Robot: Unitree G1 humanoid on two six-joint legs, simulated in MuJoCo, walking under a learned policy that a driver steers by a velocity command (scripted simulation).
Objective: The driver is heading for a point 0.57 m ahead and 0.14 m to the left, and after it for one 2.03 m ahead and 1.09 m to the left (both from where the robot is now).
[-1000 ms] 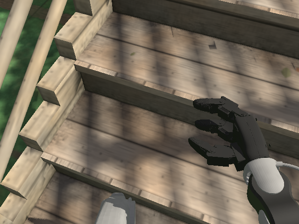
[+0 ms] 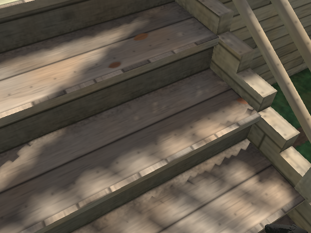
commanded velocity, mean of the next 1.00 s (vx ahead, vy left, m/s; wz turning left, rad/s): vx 0.82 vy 0.10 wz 0.55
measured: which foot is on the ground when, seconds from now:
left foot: down 0.00-0.20, up 0.22-0.46, down 0.48-0.90, up 0.92-1.00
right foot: up 0.00-0.12, down 0.14-0.22, up 0.24-0.28, down 0.30-0.46, up 0.48-0.86, down 0.88-1.00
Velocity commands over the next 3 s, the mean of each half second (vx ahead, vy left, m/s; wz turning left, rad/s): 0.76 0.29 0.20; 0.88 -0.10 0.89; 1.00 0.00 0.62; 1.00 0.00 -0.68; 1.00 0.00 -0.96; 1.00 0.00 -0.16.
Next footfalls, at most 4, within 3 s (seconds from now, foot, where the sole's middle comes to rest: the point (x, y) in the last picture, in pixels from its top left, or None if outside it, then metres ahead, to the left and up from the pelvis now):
0.14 right None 0.22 -0.11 -0.54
0.30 right None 0.05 -0.17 -0.69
0.48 left None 0.40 0.06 -0.55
0.88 right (148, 141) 0.67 0.08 -0.37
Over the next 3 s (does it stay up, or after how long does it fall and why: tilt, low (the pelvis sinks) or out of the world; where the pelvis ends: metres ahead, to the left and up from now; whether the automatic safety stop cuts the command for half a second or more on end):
stays up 1.93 1.02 0.70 its command is cut before an obstacle after 0.2 s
